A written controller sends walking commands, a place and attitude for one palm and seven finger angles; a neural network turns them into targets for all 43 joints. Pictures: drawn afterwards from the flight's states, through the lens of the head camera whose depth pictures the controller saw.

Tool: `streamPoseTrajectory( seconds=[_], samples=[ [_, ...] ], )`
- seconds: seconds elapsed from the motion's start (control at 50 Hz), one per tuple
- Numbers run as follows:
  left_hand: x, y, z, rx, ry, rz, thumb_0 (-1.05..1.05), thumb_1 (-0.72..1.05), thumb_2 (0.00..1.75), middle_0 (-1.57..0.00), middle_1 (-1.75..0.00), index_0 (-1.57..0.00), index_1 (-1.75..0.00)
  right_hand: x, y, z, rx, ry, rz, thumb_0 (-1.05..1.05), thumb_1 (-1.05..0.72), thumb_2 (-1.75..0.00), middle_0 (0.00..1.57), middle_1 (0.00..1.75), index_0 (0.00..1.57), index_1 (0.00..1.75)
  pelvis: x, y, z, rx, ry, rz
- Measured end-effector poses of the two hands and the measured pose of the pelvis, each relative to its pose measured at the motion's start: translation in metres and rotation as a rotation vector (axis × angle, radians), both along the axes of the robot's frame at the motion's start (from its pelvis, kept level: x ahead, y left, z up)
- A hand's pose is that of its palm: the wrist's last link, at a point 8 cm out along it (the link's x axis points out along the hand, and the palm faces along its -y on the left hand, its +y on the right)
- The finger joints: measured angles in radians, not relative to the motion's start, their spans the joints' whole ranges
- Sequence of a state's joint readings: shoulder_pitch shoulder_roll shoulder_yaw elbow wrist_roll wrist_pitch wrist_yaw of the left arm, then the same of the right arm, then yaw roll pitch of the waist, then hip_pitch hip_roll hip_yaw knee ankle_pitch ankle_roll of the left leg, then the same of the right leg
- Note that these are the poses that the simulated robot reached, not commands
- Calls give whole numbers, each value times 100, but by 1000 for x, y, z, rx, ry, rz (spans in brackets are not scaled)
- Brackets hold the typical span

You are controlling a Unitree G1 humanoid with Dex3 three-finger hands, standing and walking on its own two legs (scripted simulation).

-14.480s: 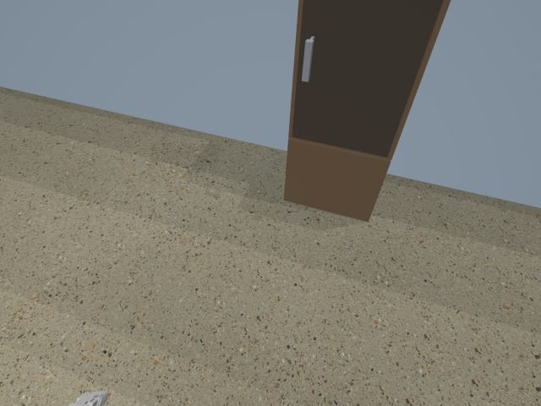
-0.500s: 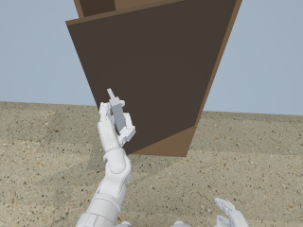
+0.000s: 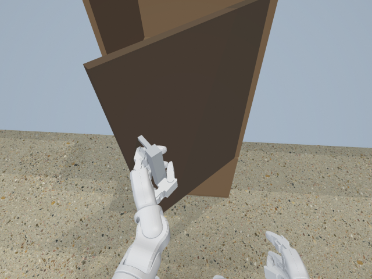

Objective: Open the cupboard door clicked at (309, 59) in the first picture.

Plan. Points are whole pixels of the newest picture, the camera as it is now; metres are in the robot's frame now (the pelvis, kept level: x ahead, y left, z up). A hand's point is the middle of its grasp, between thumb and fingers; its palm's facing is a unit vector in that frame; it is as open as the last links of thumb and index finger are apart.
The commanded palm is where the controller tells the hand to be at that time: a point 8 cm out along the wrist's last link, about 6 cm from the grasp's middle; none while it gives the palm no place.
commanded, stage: open thumb and fingers to let go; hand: left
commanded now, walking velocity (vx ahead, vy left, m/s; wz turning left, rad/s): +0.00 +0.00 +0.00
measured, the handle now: (152, 162) +0.36 +0.08 +0.06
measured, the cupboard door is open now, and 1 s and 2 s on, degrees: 44 46 46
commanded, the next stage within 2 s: slide the hand sideways off the handle in 0.68 s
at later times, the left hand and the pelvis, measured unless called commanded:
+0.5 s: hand (167, 174) +0.33 +0.05 +0.05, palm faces +0.30 -0.95 -0.02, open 13.8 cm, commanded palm +0.29 +0.10 +0.05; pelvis +0.00 +0.01 +0.00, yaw +0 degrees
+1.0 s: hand (164, 195) +0.28 +0.05 +0.05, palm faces -0.25 -0.97 -0.03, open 16.1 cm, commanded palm +0.27 +0.10 +0.05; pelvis +0.00 +0.05 -0.01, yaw -1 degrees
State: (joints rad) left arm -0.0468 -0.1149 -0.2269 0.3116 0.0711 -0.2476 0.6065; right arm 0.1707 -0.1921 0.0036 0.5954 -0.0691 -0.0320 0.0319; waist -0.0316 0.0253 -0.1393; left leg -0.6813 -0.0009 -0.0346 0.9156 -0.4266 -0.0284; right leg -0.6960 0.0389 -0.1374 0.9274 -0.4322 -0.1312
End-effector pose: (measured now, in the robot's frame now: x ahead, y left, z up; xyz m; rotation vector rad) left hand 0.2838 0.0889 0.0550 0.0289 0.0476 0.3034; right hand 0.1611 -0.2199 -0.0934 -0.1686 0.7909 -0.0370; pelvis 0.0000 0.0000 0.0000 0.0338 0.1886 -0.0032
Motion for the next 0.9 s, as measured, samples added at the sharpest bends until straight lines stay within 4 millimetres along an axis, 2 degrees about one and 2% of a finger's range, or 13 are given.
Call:
streamPoseTrajectory(
  seconds=[0.14, 0.34, 0.44, 0.56, 0.8, 0.84, 0.9],
  samples=[
    [4, 2, -1, 7, -11, 18, 1, 39, 68, -36, -130, -38, -130, -1, -1, -9, 14, 19, 0, 1, -91, -90, 20, 30, 20, 30, -1, -3, -3, 10, 19, 3],
    [5, 3, -2, 4, -11, 7, 1, -18, 44, -33, -123, -35, -123, -12, 1, -16, 19, 62, -14, 1, -91, -90, 20, 30, 20, 30, 1, -1, -3, 10, 21, 2],
    [8, 5, -2, -6, -11, 1, 0, -37, 35, -30, -115, -33, -115, -14, 2, -15, 5, 74, -21, 1, -91, -90, 20, 30, 20, 30, 1, 2, -3, 7, 23, -1],
    [13, 9, -2, -11, -10, -8, 0, -46, 31, -28, -95, -32, -95, -13, 5, -11, -10, 71, -29, 1, -91, -90, 20, 30, 20, 30, 2, 10, -2, -1, 27, -3],
    [11, 16, -2, -5, -12, -75, -1, -50, 30, -41, -63, -40, -67, -2, 32, -5, 6, 16, -9, 1, -91, -90, 20, 30, 20, 30, 5, 30, -5, -20, 21, -13],
    [8, 18, -3, 11, -25, -141, -1, -50, 30, -41, -59, -37, -63, -2, 37, -4, 15, 10, -3, 1, -91, -90, 20, 30, 20, 30, 4, 33, -6, -20, 19, -11],
    [3, 23, -5, 54, -63, -350, -1, -50, 30, -35, -50, -27, -54, -6, 42, -6, 18, 7, -5, 1, -91, -90, 20, 30, 20, 30, 1, 38, -9, -22, 16, -8]
  ],
)
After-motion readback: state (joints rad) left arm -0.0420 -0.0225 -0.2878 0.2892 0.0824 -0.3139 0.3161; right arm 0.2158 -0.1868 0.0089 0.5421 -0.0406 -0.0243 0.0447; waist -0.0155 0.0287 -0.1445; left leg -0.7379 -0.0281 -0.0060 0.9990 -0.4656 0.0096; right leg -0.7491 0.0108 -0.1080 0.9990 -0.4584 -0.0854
